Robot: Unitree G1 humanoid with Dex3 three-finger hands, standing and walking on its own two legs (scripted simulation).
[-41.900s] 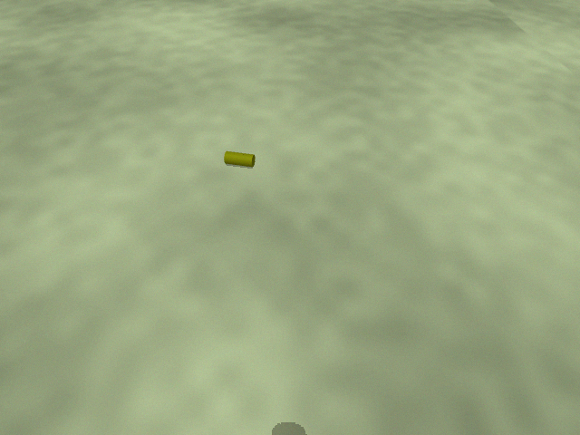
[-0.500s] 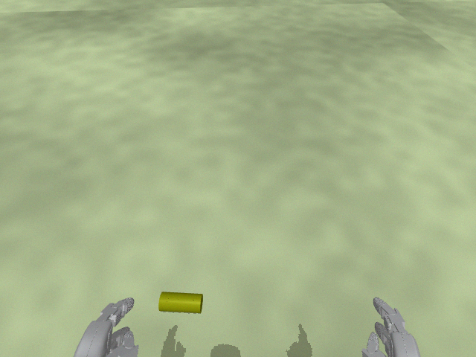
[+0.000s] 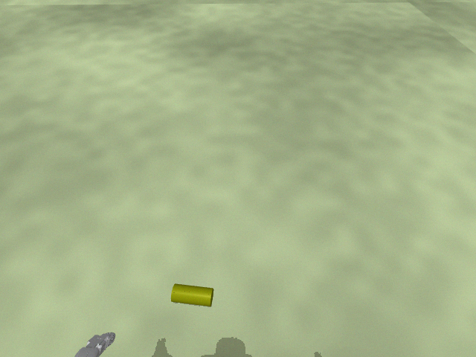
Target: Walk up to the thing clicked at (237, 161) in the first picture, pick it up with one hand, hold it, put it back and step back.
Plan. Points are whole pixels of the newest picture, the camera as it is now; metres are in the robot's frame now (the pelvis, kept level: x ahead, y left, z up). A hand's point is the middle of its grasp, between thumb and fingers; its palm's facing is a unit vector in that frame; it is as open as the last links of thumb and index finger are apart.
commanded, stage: stand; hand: left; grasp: from above
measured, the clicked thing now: (192, 294) +0.46 +0.23 -0.71
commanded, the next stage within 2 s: none
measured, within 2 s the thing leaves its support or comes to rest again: neither
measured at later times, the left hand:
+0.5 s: hand out of the picture +0.02 +0.24 -0.13, palm faces +0.05 -0.94 -0.34, open 7.4 cm
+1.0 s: hand out of the picture +0.05 +0.22 -0.13, palm faces +0.04 -0.94 -0.33, open 7.4 cm
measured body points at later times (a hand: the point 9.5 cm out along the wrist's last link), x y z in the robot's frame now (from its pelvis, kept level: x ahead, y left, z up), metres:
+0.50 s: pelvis -0.01 +0.00 +0.03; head -0.02 -0.01 +0.48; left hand +0.02 +0.28 -0.11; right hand +0.07 -0.28 -0.11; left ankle +0.02 +0.11 -0.71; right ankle +0.01 -0.14 -0.71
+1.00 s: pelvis +0.00 -0.02 +0.03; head +0.00 -0.02 +0.48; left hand +0.04 +0.27 -0.10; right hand +0.06 -0.31 -0.11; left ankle +0.02 +0.11 -0.71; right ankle +0.01 -0.14 -0.71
